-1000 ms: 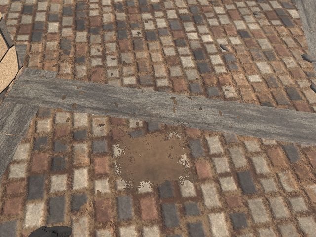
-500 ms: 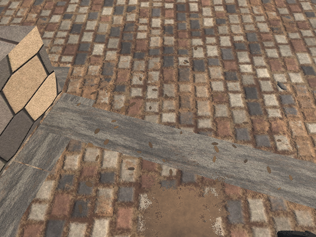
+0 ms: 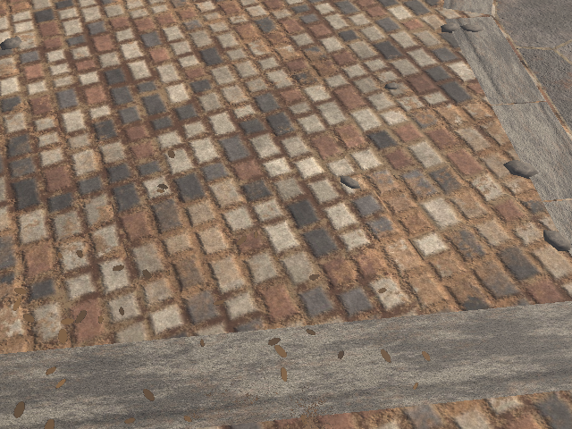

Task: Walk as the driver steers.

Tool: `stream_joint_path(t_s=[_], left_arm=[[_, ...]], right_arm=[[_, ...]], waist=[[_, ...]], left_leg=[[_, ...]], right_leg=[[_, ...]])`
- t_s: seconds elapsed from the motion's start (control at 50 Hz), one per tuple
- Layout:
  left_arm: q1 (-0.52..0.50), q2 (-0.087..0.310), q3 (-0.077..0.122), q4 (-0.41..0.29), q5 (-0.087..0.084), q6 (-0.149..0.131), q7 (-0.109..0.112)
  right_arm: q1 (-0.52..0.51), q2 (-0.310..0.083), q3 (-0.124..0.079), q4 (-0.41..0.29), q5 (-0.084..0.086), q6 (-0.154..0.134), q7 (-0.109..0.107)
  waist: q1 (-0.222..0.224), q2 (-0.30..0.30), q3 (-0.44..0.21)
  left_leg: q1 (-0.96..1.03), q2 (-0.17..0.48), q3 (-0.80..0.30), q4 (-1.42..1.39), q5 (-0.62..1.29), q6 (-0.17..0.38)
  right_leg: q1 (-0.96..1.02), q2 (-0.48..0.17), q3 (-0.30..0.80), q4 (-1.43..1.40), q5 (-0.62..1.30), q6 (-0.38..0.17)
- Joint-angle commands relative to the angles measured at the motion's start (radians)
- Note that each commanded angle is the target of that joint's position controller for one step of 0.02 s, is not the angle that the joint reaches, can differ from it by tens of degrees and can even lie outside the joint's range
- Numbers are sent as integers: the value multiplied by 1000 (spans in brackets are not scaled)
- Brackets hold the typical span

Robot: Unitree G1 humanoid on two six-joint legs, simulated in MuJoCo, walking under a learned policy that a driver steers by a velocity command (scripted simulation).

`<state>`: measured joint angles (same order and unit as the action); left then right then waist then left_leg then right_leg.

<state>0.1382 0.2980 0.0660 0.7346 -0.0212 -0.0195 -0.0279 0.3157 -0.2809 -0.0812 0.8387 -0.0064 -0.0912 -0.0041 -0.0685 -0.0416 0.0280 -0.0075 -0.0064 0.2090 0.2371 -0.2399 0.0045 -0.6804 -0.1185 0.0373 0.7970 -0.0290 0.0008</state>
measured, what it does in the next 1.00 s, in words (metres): walks ahead: right foot, then left foot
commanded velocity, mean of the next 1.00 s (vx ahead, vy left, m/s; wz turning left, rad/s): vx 0.29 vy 0.00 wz -0.06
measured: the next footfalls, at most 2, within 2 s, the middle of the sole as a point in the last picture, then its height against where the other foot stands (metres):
right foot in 0.16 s outside the picture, level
left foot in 0.62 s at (291, 404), level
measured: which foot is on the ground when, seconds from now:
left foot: down 0.00-0.14, up 0.16-0.60, down 0.62-1.00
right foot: up 0.00-0.14, down 0.16-0.64, up 0.66-1.00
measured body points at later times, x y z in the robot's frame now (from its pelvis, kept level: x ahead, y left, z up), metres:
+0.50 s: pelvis +0.27 -0.07 +0.00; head +0.30 -0.10 +0.45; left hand +0.40 +0.18 -0.10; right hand +0.40 -0.37 -0.09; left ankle +0.49 +0.05 -0.69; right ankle +0.20 -0.14 -0.74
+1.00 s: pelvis +0.41 -0.10 -0.01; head +0.45 -0.10 +0.44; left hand +0.57 +0.17 -0.11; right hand +0.55 -0.39 -0.11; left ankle +0.50 -0.01 -0.74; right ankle +0.45 -0.25 -0.73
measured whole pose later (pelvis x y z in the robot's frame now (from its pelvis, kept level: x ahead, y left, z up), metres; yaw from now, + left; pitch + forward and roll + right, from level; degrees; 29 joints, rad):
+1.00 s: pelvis +0.41 -0.10 -0.01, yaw +0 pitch +2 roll +0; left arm 0.16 0.28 0.05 0.71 0.00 0.00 0.03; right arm 0.17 -0.31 -0.08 0.68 0.01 0.04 -0.02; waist -0.03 0.02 0.04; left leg -0.41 -0.12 -0.17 0.48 -0.10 0.03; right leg -0.43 0.02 0.12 0.67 -0.32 0.06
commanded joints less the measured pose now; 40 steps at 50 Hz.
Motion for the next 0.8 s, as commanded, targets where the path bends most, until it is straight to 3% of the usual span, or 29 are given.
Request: stream_joint_path(t_s=[0.02,0.06,0.1,0.12,0.14,0.16,0.18,0.2,0.22,0.24,0.26,0.28,0.36,0.42,0.46,0.5,0.56,0.6,0.62,0.64,0.66,0.68,0.7,0.72,0.74,0.78,0.8], left_arm=[[-89,28,-2,-93,0,-9,-19],[-118,43,3,-117,1,-6,-26],[-86,69,18,-128,4,-1,-29],[1,96,36,-111,3,1,-27],[166,148,68,-65,-1,4,-18],[328,250,107,-28,-7,13,4],[273,355,112,-49,-11,-1,4],[293,255,85,-77,-5,-19,-5],[259,200,68,-67,4,-35,-8],[202,169,57,-73,1,-41,-6],[134,135,46,-86,4,-40,-2],[97,113,37,-105,17,-40,3],[113,136,42,-98,14,-48,26],[127,122,34,-70,18,-45,41],[172,120,30,-42,20,-42,46],[183,118,25,-22,25,-41,46],[161,123,26,0,31,-37,44],[116,134,30,0,23,-26,53],[118,130,29,-7,24,-21,59],[173,108,20,-37,48,-23,65],[284,40,-4,-36,49,-24,57],[257,113,5,-25,36,-20,46],[172,131,14,-46,14,-8,44],[115,127,14,-55,17,4,49],[84,127,18,-67,24,17,57],[97,93,14,-73,26,30,65],[107,74,9,-68,28,28,69]], right_arm=[[-47,-176,-43,-58,15,-4,-7],[-32,-191,-50,-44,28,11,-6],[-44,-219,-58,-42,38,25,-8],[-58,-228,-60,-44,43,33,-9],[-65,-211,-52,-48,45,40,-11],[-42,-159,-29,-68,13,34,-14],[38,-21,16,-130,-19,5,-3],[-87,-117,3,-135,25,-29,8],[-163,-154,-7,-159,56,-46,13],[-163,-140,-3,-150,38,-55,5],[-156,-146,-9,-137,10,-54,-2],[-136,-150,-14,-132,2,-43,-1],[-154,-101,-4,-139,-8,-10,2],[-223,-59,17,-142,-8,-10,14],[-271,-50,25,-147,0,-19,27],[-286,-64,22,-149,9,-20,38],[-272,-95,12,-152,5,-19,52],[-176,-135,-6,-133,-2,-20,55],[-102,-174,-22,-118,-7,-22,53],[-49,-248,-37,-131,-18,-20,48],[-43,-247,-30,-141,-24,-8,45],[-40,-181,-17,-152,0,7,43],[-100,-161,-12,-173,12,21,37],[-131,-144,-7,-181,17,37,30],[-156,-142,-5,-190,17,50,21],[-189,-148,-9,-202,1,69,12],[-187,-156,-15,-207,-4,76,7]], waist=[[7,84,54],[7,90,63],[44,115,23],[99,119,-33],[185,96,-118],[237,-37,-212],[104,-270,-309],[193,-115,-366],[191,-72,-223],[147,-2,-159],[106,11,-110],[72,-8,-98],[55,4,-66],[86,-21,-38],[123,-34,-49],[133,-39,-46],[115,-38,-44],[55,-35,-74],[23,2,-122],[44,147,-234],[84,326,-352],[46,215,-400],[39,156,-290],[40,77,-216],[53,60,-154],[91,130,-108],[91,157,-118]], left_leg=[[-25,291,-68,-97,260,152],[44,312,-51,-53,313,136],[82,314,-20,68,592,114],[73,297,7,207,753,96],[-5,253,42,425,793,62],[-262,203,52,755,465,6],[-685,-7,-97,1072,-364,-53],[-791,6,-289,1153,-355,-31],[-861,47,-281,1127,-253,-3],[-812,91,-285,1044,-167,9],[-735,119,-287,957,-116,3],[-664,136,-295,915,-78,-1],[-628,115,-260,731,46,-54],[-552,88,-221,489,261,-61],[-485,59,-202,392,420,-45],[-474,51,-210,337,452,-22],[-486,38,-225,301,327,27],[-402,-4,-198,250,272,60],[-288,2,-213,212,433,85],[-49,158,-423,269,815,175],[210,369,-769,234,941,379],[195,351,-824,177,691,372],[98,310,-741,157,494,334],[-21,271,-687,116,335,293],[-139,249,-660,83,239,270],[-285,171,-598,41,145,231],[-301,151,-579,40,166,228]], right_leg=[[25,-1,-32,-96,23,-22],[19,14,-57,-131,-54,-49],[108,68,-111,-147,-159,-87],[233,115,-147,-167,-181,-113],[467,173,-164,-222,-129,-148],[769,50,63,-249,-103,-214],[1042,-178,654,-393,-323,-409],[1055,-216,775,-524,-420,-404],[962,-193,636,-529,-340,-356],[827,-150,521,-515,-237,-320],[694,-110,421,-518,-121,-296],[611,-84,370,-539,-48,-288],[505,-47,249,-584,132,-292],[466,17,92,-556,351,-223],[472,17,61,-547,350,-194],[518,-9,64,-533,323,-183],[613,-58,74,-451,365,-170],[648,-43,52,-307,501,-141],[631,13,17,-149,492,-102],[459,106,-24,135,179,-41],[156,246,-13,453,-594,34],[111,206,94,535,-621,34],[48,171,92,564,-559,37],[38,145,76,521,-508,38],[59,121,74,451,-465,40],[159,120,50,259,-431,43],[192,133,34,188,-428,50]])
